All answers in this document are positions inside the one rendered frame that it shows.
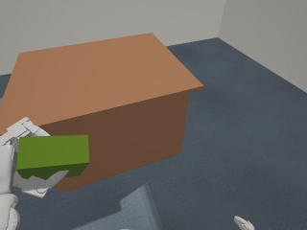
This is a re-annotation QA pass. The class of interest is table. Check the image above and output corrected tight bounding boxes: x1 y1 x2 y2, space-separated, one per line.
0 33 204 192

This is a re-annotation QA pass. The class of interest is robot left forearm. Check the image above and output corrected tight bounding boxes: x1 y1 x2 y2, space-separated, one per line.
0 194 20 230

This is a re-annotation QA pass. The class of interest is robot left hand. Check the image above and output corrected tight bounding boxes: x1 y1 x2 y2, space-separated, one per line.
0 117 69 198

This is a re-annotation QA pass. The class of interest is sponge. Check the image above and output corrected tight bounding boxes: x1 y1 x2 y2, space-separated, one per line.
16 135 89 180

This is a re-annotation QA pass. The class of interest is robot right hand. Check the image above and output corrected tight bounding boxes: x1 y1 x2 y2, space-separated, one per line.
234 216 255 230

